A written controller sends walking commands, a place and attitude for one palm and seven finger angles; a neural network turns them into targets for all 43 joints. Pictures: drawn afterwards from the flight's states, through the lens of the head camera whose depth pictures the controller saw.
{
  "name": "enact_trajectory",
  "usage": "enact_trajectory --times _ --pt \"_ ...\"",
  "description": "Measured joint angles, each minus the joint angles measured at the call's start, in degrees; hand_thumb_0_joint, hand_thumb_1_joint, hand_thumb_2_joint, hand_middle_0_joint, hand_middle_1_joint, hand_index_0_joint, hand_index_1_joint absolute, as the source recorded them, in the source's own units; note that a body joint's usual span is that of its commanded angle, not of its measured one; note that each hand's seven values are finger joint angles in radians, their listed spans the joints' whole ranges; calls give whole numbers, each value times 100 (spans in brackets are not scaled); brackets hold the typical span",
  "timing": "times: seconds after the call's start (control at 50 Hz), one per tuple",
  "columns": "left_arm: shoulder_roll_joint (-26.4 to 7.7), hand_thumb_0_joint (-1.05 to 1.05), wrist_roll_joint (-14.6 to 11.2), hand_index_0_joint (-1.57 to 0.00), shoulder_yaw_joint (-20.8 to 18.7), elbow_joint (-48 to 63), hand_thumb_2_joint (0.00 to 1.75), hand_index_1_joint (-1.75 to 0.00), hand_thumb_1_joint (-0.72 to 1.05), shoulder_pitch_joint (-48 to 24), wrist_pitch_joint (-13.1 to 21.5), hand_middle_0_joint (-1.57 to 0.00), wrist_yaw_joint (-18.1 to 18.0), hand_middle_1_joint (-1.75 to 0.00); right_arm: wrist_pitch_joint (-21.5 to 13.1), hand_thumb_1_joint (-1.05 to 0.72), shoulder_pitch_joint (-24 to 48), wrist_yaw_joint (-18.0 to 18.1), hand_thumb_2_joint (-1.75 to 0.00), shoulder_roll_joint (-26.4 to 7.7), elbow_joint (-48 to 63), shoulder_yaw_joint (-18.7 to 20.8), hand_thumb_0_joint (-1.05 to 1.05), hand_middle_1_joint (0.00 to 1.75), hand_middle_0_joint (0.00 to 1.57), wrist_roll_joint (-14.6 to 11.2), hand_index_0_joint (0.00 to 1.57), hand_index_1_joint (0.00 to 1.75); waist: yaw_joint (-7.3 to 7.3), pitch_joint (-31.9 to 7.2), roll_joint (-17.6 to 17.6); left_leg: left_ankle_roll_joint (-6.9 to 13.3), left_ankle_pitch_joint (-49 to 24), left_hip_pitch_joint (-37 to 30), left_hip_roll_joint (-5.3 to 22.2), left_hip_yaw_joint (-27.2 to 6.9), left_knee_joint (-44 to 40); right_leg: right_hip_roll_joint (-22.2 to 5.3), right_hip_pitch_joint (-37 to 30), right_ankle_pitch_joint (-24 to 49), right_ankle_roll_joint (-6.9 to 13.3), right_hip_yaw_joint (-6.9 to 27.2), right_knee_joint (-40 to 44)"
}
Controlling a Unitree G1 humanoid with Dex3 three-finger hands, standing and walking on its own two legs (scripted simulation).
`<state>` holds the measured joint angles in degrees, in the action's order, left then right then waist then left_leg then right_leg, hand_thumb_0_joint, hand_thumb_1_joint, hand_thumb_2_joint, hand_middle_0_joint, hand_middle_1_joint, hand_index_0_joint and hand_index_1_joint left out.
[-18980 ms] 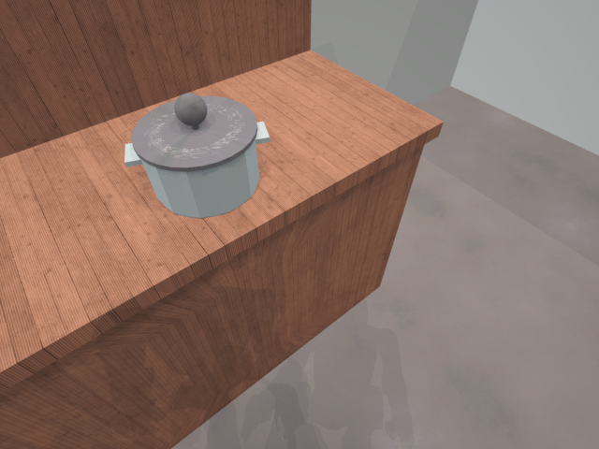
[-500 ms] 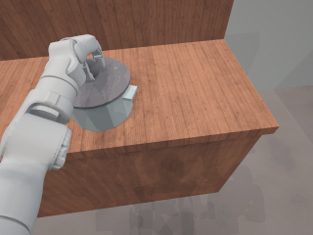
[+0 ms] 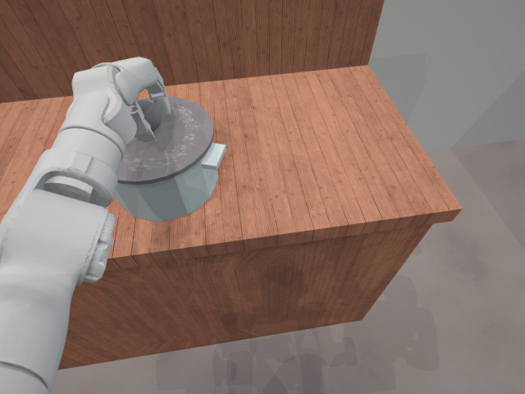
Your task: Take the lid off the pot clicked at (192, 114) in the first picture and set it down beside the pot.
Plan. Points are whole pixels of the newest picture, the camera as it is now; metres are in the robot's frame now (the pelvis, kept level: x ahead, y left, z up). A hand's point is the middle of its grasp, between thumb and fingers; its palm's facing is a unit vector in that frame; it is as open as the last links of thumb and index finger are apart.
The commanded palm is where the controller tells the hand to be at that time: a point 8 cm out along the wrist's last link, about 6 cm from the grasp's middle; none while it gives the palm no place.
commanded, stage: close the fingers and squeeze the knob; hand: left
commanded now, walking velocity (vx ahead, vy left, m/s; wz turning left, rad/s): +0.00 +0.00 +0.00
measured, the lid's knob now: (144, 117) +0.51 +0.16 +0.15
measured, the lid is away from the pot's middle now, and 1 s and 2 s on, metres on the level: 0.00 0.01 0.00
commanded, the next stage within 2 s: lift the lid straight up in 0.36 s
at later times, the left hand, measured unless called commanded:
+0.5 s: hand (137, 118) +0.49 +0.16 +0.17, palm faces -0.36 -0.11 -0.92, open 7.7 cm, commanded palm +0.49 +0.16 +0.24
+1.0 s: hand (136, 101) +0.48 +0.15 +0.20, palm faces -0.34 -0.13 -0.93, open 7.7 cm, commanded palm +0.49 +0.16 +0.28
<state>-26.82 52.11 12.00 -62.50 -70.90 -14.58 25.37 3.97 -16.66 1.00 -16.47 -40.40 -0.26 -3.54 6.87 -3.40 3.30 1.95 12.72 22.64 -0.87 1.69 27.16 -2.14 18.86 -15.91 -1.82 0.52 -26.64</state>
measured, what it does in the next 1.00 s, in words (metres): stands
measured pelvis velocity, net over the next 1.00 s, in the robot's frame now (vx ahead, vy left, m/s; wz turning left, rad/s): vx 0.00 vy -0.01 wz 0.01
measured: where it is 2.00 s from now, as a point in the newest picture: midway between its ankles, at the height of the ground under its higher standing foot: outside the picture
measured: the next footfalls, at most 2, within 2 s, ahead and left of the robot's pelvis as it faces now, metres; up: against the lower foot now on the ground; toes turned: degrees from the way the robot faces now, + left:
none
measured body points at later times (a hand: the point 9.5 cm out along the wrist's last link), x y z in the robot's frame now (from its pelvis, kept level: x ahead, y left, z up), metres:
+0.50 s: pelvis +0.00 +0.00 +0.00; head +0.04 -0.02 +0.45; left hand +0.50 +0.16 +0.22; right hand +0.05 -0.27 -0.13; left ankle +0.00 +0.10 -0.74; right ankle -0.03 -0.14 -0.74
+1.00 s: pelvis +0.00 -0.01 +0.00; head +0.04 -0.03 +0.45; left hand +0.50 +0.15 +0.25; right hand +0.07 -0.27 -0.13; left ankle +0.00 +0.10 -0.74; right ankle -0.03 -0.14 -0.74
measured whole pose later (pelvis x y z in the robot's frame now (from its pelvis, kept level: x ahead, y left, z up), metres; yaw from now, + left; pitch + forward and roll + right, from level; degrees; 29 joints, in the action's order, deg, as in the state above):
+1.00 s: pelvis +0.00 -0.01 +0.00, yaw +1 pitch +7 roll +0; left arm -26.4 52.3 13.2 -62.1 -74.2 -16.4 27.6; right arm 0.0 -16.1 1.4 -16.5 -41.5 -0.3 -3.2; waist 6.1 -2.7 3.9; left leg 1.5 11.9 21.0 -1.0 0.9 25.9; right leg -2.2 17.3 -15.9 -1.4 -0.3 -26.2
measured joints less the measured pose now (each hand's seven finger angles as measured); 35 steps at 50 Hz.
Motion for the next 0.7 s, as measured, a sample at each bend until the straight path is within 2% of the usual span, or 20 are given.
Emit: enact_trajectory --times 0.28,0.54,0.7 --pt "-55 -1 28 -66 -7 100 66 -99 23 85 39 -67 -18 -100 9 -91 -64 14 -90 -13 36 34 1 30 21 -3 21 30 13 8 -7 5 1 3 11 14 11 11 -7 24 -5 16 24" --pt "30 0 -10 -64 193 38 66 -100 24 -7 -71 -66 -12 -99 -75 -91 -63 6 -90 26 -81 29 1 30 21 18 21 30 -19 19 11 2 -22 9 -14 -32 -7 -10 -7 14 0 -31 14" --pt "22 0 -63 -65 187 315 65 -99 24 102 27 -67 110 -99 -283 -91 -91 37 -90 36 -72 55 1 30 21 31 21 30 -55 50 43 -7 -37 -98 -23 -50 -65 -17 -112 12 8 -48 53"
